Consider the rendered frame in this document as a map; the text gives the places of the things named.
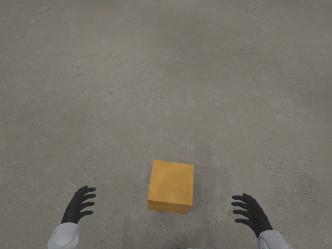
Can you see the carton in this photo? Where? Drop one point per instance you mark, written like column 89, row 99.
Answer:
column 171, row 187

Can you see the right robot hand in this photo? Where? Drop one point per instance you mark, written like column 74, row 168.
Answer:
column 258, row 221

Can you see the robot right forearm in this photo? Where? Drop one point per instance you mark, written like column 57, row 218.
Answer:
column 271, row 239

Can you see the robot left forearm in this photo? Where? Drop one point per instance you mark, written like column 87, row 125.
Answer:
column 65, row 236

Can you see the left robot hand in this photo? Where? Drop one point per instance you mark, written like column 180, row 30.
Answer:
column 72, row 213

